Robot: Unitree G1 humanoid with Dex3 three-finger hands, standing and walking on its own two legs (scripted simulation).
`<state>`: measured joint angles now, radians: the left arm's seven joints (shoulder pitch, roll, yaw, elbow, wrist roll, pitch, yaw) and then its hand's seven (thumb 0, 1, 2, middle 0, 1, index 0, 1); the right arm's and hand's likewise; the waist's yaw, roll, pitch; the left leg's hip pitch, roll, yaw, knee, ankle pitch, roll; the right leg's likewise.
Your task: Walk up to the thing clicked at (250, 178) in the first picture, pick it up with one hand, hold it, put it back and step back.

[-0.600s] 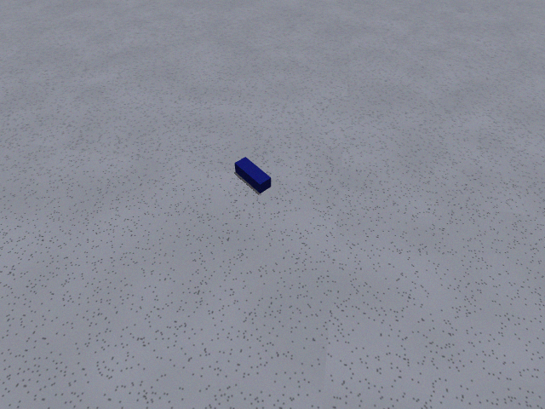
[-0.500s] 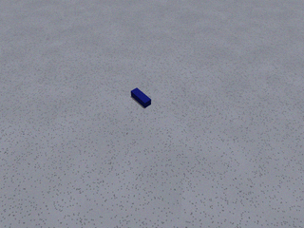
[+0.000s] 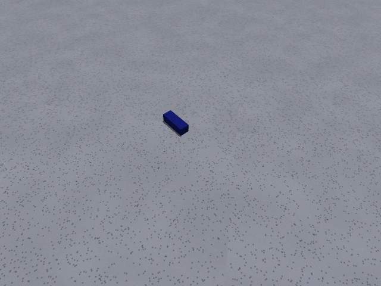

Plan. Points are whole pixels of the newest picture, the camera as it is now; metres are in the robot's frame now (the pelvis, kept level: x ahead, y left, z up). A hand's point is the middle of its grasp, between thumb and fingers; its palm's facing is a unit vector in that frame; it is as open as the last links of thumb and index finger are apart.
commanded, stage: stand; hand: left
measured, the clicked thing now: (175, 122) +1.28 +0.10 -0.75
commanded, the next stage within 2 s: walk up in 0.52 s
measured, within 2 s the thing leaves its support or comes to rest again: neither
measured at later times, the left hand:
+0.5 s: hand out of the picture +0.08 +0.25 -0.16, palm faces -0.04 -0.94 -0.34, open 7.4 cm
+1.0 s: hand (46, 240) +0.26 +0.37 -0.14, palm faces -0.31 -0.83 -0.46, open 7.4 cm
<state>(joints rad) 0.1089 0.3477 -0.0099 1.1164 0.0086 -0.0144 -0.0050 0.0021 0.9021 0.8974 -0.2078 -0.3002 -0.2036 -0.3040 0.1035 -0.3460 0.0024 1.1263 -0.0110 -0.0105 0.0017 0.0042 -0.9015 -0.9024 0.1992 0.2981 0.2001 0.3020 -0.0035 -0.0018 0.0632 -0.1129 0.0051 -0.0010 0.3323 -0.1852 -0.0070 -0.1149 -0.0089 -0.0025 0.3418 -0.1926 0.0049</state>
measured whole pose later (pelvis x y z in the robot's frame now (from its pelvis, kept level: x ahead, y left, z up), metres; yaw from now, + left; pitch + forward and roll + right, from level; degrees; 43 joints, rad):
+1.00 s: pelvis +0.11 +0.10 -0.01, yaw -16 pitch -1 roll +0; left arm 0.25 0.47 0.06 0.99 -0.01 -0.04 0.00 0.01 0.90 0.90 -0.21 -0.30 -0.20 -0.30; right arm 0.28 -0.40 -0.11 0.83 -0.05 -0.01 0.09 0.00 -0.90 -0.90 0.20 0.30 0.20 0.30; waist -0.07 0.01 0.06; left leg -0.18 0.02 0.06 0.49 -0.31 0.03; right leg -0.47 -0.02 -0.02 0.98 -0.41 -0.02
